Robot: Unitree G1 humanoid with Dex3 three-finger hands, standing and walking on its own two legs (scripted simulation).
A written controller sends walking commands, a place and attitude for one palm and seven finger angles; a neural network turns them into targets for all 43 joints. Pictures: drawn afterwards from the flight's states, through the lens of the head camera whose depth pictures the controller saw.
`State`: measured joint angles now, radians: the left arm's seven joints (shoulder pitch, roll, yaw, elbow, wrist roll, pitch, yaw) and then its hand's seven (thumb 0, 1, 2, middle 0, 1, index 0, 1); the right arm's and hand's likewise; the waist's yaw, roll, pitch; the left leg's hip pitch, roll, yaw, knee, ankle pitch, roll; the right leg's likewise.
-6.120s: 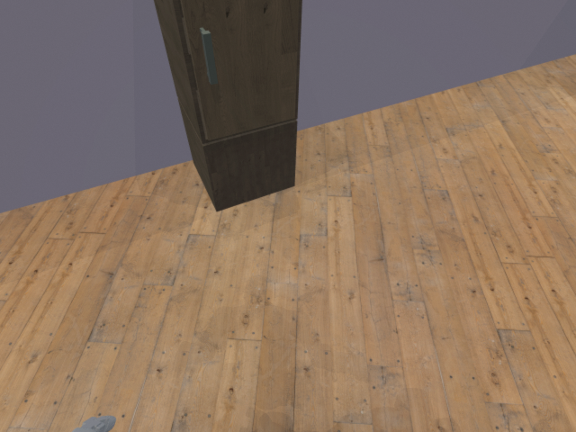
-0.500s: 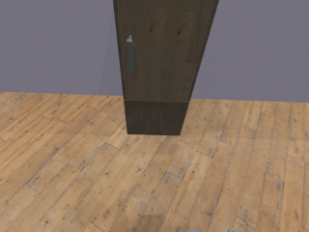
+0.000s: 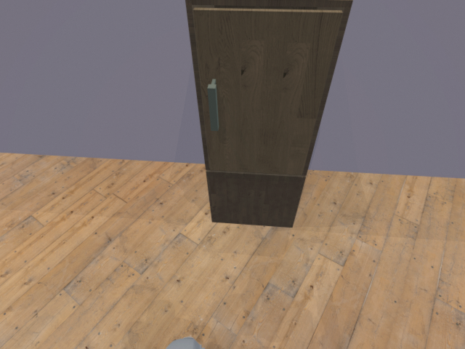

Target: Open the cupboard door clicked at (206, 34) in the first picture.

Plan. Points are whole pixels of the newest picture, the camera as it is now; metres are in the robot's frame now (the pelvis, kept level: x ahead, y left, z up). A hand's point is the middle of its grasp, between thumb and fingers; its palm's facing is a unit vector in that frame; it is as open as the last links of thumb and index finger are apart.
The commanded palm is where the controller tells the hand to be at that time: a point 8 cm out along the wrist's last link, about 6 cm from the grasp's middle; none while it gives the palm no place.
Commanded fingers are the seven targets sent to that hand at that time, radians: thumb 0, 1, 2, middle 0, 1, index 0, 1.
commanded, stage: take the last steps up to it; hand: left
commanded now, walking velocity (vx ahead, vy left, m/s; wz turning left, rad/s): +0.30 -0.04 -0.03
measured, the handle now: (214, 105) +0.81 +0.12 -0.03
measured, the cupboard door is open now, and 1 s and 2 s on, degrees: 0 0 0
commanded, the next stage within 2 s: come to a stop and stand still in 0.56 s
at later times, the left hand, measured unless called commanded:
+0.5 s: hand (139, 310) +0.23 +0.23 -0.17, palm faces +0.00 -0.98 -0.19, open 7.4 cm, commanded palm none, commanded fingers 0.00 0.90 0.90 -0.20 -0.30 -0.20 -0.30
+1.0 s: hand (175, 271) +0.32 +0.17 -0.17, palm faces +0.00 -0.97 -0.24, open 7.3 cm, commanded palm none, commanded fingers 0.00 0.90 0.90 -0.20 -0.30 -0.20 -0.30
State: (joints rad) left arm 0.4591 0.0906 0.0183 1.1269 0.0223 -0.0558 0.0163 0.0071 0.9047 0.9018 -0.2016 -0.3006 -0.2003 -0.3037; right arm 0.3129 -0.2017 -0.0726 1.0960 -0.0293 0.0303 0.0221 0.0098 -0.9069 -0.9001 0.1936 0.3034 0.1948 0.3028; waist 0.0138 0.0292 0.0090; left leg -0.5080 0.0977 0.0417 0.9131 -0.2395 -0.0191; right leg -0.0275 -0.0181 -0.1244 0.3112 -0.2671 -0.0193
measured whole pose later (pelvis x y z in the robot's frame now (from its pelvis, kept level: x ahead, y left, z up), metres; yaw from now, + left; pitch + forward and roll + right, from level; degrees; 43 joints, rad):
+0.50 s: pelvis +0.15 +0.04 +0.00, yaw -3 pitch -1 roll +1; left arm 0.19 0.20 0.07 1.02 0.02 0.00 -0.01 0.01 0.91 0.90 -0.19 -0.30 -0.19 -0.30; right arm 0.35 -0.13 -0.04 1.09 -0.03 -0.06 -0.02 0.00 -0.92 -0.90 0.20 0.30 0.20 0.30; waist -0.01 -0.04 0.02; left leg -0.05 0.02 0.19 0.33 -0.25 0.02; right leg -0.55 -0.13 -0.06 0.89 -0.19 0.03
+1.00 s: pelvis +0.24 -0.01 -0.01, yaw -3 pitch -1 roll +1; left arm 0.15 0.16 0.04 1.01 0.02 0.01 0.04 0.00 0.92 0.90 -0.20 -0.30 -0.20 -0.30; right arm 0.15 -0.20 -0.06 1.02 -0.01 0.05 -0.01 0.00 -0.91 -0.90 0.19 0.30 0.19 0.30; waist 0.02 0.02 0.10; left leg -0.43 0.01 0.03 0.92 -0.45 -0.05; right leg -0.31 -0.05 -0.14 0.50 -0.18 -0.05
